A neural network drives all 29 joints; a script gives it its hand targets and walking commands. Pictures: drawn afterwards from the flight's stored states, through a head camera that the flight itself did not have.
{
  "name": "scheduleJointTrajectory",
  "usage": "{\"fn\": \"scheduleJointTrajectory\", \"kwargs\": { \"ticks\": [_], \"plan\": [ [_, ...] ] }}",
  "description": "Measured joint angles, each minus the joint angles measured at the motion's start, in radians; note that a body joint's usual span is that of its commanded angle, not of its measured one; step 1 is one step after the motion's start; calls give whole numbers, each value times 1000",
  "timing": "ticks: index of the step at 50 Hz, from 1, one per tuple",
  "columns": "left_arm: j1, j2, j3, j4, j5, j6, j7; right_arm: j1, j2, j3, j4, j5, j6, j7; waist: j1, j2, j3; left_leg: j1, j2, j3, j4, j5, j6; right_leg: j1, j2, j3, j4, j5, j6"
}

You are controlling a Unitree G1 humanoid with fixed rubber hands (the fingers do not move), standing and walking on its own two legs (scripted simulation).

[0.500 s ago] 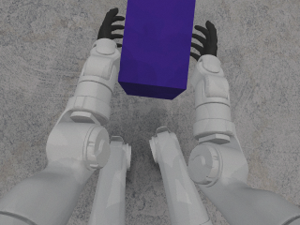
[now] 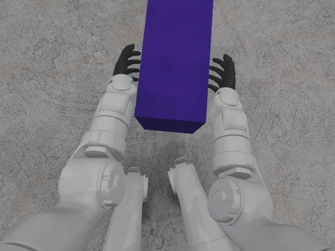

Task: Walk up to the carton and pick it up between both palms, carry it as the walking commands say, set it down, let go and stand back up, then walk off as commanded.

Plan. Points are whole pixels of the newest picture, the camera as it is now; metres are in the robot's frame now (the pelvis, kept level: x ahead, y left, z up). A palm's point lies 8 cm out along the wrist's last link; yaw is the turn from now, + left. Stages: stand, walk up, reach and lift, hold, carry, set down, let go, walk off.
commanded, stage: reach and lift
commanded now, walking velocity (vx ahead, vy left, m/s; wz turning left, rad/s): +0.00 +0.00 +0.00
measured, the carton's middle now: (173, 73) +0.52 -0.08 -0.14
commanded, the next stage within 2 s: none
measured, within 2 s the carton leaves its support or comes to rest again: neither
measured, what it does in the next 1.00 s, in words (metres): rises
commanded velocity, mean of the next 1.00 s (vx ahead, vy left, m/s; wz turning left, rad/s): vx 0.00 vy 0.00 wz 0.00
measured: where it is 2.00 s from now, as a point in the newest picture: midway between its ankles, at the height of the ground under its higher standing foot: (161, 207)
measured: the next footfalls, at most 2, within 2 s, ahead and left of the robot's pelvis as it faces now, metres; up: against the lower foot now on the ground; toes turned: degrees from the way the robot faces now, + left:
none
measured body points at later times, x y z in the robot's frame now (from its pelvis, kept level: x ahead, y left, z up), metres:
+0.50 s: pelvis +0.02 +0.00 +0.07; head +0.21 -0.01 +0.48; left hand +0.47 +0.05 +0.01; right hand +0.42 -0.18 +0.02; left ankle +0.07 +0.11 -0.55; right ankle +0.11 -0.14 -0.55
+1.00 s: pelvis +0.04 +0.00 +0.14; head +0.19 -0.01 +0.56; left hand +0.45 +0.06 +0.08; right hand +0.40 -0.18 +0.09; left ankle +0.07 +0.11 -0.55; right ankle +0.11 -0.14 -0.55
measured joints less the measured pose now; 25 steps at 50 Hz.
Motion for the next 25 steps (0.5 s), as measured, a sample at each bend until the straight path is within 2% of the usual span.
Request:
{"fn": "scheduleJointTrajectory", "kwargs": {
  "ticks": [25],
  "plan": [
    [190,-61,11,-63,20,-44,-9,166,48,25,-29,-20,-43,21,1,-15,-6,314,24,-14,-289,71,12,311,-9,24,-280,67,-15]
  ]
}}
